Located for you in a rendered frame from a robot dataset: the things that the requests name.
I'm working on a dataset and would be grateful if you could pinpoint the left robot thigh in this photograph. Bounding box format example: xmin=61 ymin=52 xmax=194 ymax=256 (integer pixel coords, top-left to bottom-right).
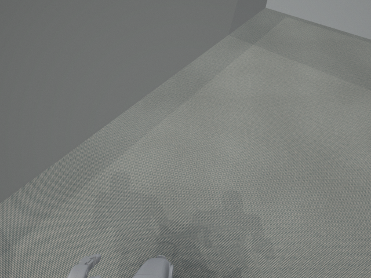
xmin=133 ymin=258 xmax=174 ymax=278

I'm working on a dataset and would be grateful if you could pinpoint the left robot hand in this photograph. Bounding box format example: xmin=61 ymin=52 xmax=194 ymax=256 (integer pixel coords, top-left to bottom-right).
xmin=67 ymin=254 xmax=101 ymax=278

